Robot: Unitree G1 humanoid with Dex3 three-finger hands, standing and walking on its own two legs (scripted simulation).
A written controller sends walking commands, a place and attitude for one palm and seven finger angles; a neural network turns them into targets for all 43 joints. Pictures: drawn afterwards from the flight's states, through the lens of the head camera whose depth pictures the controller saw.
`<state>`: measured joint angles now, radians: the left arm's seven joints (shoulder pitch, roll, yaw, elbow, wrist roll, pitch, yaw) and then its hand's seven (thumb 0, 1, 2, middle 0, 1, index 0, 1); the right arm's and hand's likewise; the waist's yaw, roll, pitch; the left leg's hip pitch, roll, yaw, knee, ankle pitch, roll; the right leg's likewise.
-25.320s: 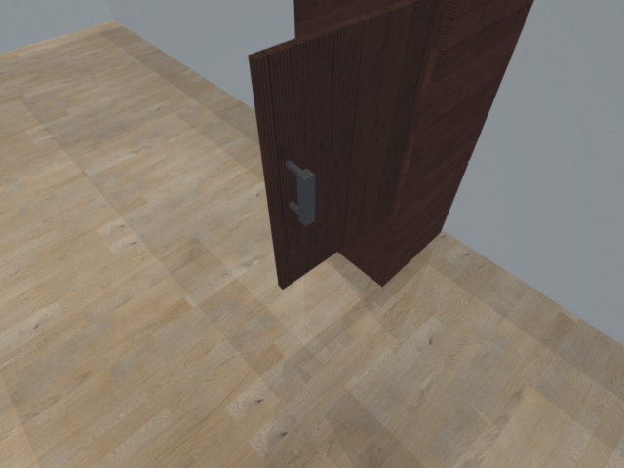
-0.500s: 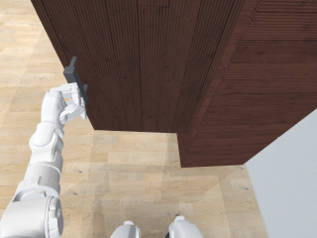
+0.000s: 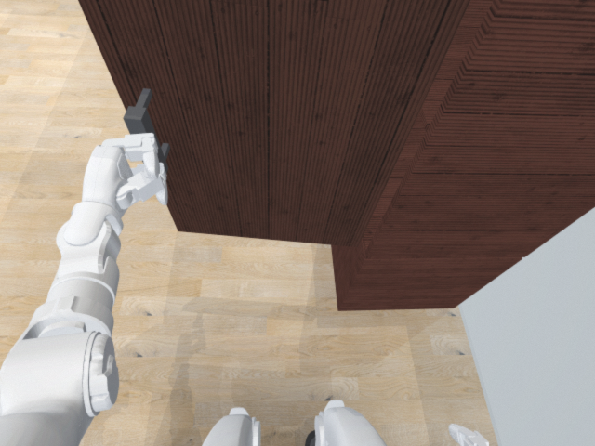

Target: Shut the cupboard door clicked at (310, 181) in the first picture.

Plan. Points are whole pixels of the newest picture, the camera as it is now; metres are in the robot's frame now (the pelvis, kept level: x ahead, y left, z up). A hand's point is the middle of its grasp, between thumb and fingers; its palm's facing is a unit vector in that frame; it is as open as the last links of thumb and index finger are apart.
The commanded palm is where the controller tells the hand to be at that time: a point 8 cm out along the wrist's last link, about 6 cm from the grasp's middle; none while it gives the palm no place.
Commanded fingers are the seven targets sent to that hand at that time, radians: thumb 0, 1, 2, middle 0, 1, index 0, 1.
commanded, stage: push the door shut along its arc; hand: left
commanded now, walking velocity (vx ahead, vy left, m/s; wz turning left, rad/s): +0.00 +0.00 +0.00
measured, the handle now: (152, 135) +0.54 +0.20 +0.06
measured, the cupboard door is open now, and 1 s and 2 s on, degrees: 84 67 59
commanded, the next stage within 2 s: pull the fist back off the door in 1.42 s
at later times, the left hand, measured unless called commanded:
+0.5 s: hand (178, 145) +0.51 +0.16 +0.07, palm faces -0.23 -0.97 -0.01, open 3.1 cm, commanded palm +0.51 +0.19 +0.07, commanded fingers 0.00 0.90 0.90 -1.30 -1.50 -1.30 -1.50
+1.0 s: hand (203, 119) +0.56 +0.12 +0.07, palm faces -0.35 -0.94 -0.01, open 3.1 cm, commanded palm +0.58 +0.15 +0.07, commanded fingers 0.00 0.90 0.90 -1.30 -1.50 -1.30 -1.50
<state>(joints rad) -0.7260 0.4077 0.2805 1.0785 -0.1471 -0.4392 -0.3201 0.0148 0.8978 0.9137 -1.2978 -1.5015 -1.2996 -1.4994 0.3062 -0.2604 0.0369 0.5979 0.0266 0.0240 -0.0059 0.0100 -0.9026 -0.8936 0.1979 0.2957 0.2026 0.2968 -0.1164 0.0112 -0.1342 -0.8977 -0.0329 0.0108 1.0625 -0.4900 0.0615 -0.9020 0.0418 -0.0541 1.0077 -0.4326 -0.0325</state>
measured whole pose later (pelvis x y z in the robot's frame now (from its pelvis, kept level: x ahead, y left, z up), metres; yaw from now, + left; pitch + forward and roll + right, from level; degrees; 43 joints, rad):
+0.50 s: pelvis +0.00 +0.00 -0.01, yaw -1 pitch +23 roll -3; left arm -0.97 0.57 0.33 1.23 -0.11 -0.35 -0.44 0.02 0.90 0.90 -1.30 -1.50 -1.31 -1.50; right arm 0.40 -0.28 0.05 0.62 0.02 0.03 0.00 0.01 -0.90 -0.89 0.20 0.30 0.20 0.30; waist -0.21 0.03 -0.12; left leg -1.03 -0.01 0.01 1.13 -0.51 0.06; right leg -1.03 0.06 -0.06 1.05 -0.43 -0.04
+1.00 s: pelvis +0.00 +0.01 -0.03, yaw -2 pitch +28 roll -5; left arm -1.22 0.63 0.27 1.32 -0.05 -0.27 -0.47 0.02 0.90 0.90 -1.30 -1.50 -1.30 -1.50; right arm 0.40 -0.28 0.06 0.63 0.00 0.01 0.00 0.01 -0.90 -0.89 0.20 0.30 0.20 0.30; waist -0.27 0.05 -0.12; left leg -1.16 0.00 -0.01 1.22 -0.54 0.07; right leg -1.15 0.07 -0.08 1.11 -0.45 -0.03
